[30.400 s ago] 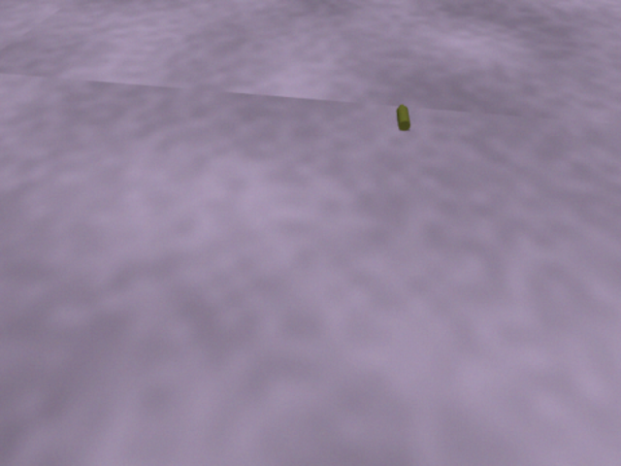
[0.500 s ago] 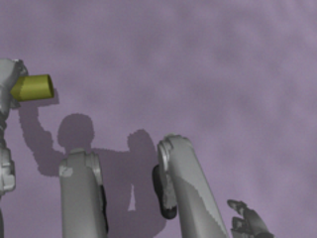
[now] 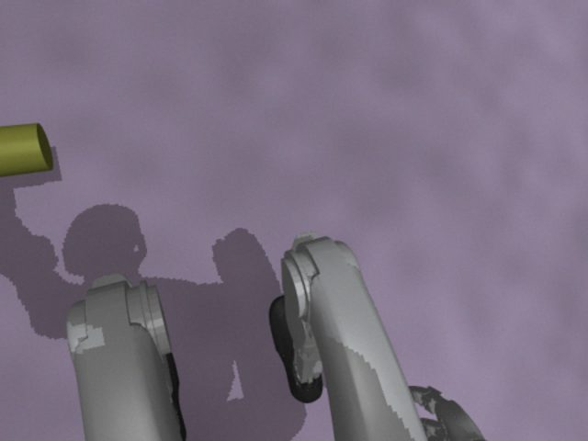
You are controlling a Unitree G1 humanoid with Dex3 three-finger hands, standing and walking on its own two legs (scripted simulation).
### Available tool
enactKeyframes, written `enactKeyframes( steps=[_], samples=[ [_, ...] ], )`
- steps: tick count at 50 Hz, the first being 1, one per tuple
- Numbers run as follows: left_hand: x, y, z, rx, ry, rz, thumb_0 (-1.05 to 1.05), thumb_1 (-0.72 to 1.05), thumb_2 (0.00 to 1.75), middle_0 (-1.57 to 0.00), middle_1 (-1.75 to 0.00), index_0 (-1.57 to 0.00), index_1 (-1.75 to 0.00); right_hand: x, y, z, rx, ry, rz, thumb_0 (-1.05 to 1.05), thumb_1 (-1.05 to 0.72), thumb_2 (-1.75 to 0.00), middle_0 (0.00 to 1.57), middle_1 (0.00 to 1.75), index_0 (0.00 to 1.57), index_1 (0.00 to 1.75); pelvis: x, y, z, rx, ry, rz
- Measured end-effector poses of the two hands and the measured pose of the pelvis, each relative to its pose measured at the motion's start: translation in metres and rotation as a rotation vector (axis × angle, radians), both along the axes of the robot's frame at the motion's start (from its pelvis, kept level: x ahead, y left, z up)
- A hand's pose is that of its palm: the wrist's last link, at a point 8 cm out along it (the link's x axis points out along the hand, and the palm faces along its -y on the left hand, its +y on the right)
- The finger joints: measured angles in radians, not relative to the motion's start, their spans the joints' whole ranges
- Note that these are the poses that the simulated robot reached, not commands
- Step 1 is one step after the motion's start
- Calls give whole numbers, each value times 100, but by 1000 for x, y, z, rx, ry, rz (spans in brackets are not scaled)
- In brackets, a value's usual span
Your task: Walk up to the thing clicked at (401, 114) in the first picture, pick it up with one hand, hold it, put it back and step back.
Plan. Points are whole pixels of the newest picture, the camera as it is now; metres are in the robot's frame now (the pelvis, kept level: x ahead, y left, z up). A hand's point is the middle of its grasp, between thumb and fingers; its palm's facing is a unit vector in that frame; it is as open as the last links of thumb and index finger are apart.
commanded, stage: crouch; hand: left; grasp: from above
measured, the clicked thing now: out of the picture +0.49 +0.34 -0.19
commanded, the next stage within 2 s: lower in 0.08 s
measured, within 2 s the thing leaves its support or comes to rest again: neither
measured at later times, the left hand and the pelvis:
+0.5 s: hand out of the picture +0.48 +0.33 -0.21, palm faces -0.49 -0.08 -0.87, open 9.3 cm; pelvis +0.00 +0.00 -0.02, yaw -2 degrees
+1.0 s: hand out of the picture +0.49 +0.32 -0.25, palm faces -0.48 -0.09 -0.87, open 9.2 cm; pelvis +0.00 +0.00 -0.03, yaw -4 degrees
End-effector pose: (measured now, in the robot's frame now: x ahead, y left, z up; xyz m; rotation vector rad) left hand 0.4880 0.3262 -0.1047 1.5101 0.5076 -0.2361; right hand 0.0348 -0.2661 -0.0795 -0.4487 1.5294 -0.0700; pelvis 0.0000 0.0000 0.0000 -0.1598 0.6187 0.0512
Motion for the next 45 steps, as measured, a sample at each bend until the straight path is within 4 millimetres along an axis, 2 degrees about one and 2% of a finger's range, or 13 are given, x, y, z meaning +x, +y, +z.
enactKeyframes(
  steps=[9,17,27,45],
  samples=[
    [6,2,-9,4,0,3,2,11,38,-65,-73,-73,-62,6,1,-4,-6,-6,15,0,-90,-90,20,30,21,30,2,1,-7,-10,-4,-4],
    [3,3,-23,-7,35,10,2,9,40,-66,-73,-74,-62,8,0,-5,-6,-1,37,0,-91,-90,20,30,21,30,1,1,-10,-14,-16,-7],
    [2,0,-50,-36,23,-21,2,8,39,-68,-71,-76,-59,0,-2,-7,-33,32,74,0,-91,-90,20,30,21,30,-1,1,-23,-28,-42,-15],
    [10,-1,-80,-14,15,18,2,9,40,-69,-66,-77,-55,-5,7,-8,-30,34,96,0,-90,-90,20,30,21,30,3,3,-32,-50,-48,-33]
  ],
)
